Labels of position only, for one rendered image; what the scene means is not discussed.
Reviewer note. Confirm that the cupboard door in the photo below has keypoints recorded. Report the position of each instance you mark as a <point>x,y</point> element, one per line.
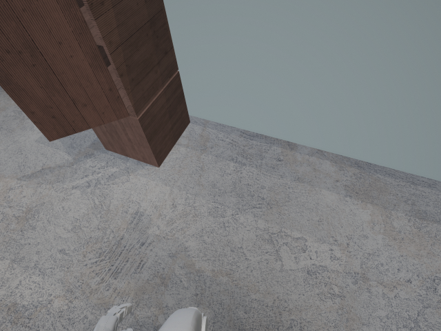
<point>51,67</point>

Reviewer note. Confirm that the robot left hand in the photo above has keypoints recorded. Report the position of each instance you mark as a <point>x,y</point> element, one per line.
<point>113,317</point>

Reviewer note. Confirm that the left robot thigh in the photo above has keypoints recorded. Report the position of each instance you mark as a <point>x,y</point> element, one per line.
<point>186,319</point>

